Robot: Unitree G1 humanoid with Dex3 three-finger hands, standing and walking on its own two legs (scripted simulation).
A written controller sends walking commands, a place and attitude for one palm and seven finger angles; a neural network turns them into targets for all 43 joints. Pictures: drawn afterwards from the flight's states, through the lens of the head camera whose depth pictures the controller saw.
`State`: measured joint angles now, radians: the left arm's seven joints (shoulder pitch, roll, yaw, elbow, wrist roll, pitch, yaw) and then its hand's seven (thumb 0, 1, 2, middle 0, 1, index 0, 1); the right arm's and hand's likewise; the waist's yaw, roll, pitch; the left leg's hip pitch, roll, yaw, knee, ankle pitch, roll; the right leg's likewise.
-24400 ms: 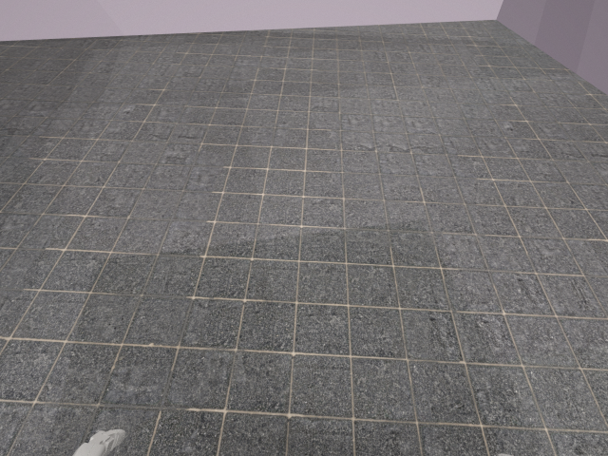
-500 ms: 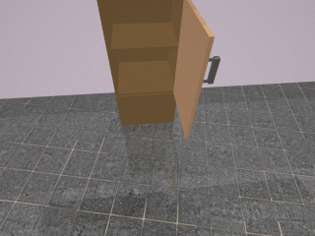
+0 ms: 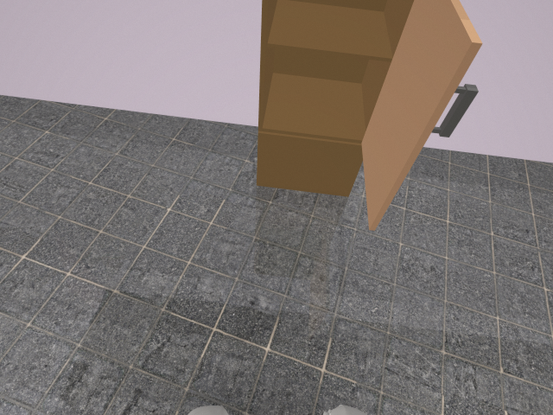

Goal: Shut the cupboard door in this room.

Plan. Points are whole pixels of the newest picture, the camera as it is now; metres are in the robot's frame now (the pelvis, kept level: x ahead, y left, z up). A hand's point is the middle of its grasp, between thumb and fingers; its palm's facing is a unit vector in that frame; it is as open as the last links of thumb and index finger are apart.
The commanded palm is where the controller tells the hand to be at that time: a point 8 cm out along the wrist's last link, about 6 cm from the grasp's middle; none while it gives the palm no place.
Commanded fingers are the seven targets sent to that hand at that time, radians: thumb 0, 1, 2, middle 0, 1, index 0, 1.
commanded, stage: turn or walk to find it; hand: left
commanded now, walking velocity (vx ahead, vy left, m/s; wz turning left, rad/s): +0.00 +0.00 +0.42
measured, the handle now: (447, 111) +0.71 -0.33 +0.03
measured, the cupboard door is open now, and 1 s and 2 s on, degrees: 91 91 91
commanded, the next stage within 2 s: stand and wait in 0.92 s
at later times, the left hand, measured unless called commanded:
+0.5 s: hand out of the picture +0.04 +0.14 -0.12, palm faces +0.23 -0.92 -0.31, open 7.4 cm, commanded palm none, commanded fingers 0.00 0.90 0.90 -0.20 -0.30 -0.20 -0.30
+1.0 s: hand out of the picture -0.14 +0.11 -0.16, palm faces +0.49 -0.83 -0.24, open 7.4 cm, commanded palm none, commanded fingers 0.00 0.90 0.90 -0.20 -0.30 -0.20 -0.30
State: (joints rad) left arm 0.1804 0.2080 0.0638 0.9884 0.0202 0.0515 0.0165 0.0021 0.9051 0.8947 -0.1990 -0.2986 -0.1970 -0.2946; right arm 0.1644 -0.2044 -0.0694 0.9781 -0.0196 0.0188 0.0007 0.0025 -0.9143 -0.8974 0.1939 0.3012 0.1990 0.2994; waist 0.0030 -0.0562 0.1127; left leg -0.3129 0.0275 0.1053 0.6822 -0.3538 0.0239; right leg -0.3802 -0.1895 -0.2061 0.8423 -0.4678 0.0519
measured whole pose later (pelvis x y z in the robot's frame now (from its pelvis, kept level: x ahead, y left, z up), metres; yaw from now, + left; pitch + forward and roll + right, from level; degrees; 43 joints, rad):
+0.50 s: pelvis -0.01 -0.07 +0.02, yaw +13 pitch -1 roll +3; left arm 0.17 0.17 0.03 0.92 0.01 0.01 0.02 0.00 0.91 0.89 -0.20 -0.30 -0.20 -0.29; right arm 0.21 -0.24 -0.09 0.99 -0.02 0.07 0.01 0.00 -0.91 -0.90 0.20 0.30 0.20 0.30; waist -0.03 0.06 0.08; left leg -0.46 -0.04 -0.05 1.01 -0.42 -0.04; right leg -0.25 -0.06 -0.12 0.57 -0.31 -0.05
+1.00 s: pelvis -0.05 -0.07 +0.01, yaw +26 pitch +0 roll +0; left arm 0.29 0.22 0.05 1.02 0.03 0.02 0.01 0.00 0.90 0.89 -0.20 -0.30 -0.20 -0.29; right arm 0.07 -0.22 -0.04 0.97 -0.01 0.05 0.01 0.00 -0.91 -0.90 0.19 0.30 0.20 0.30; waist 0.05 -0.02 0.10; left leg -0.24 0.04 0.08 0.63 -0.37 -0.05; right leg -0.27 -0.14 -0.34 0.57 -0.28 -0.03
